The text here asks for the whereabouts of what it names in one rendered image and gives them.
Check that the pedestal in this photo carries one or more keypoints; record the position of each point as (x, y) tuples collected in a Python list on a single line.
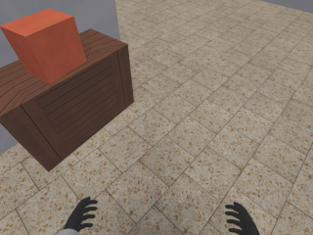
[(52, 120)]

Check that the carton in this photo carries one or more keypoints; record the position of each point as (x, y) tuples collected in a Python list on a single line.
[(47, 43)]

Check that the left robot hand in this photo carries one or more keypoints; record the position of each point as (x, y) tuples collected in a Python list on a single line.
[(78, 215)]

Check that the right robot hand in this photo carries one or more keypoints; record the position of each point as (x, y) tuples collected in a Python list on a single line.
[(246, 223)]

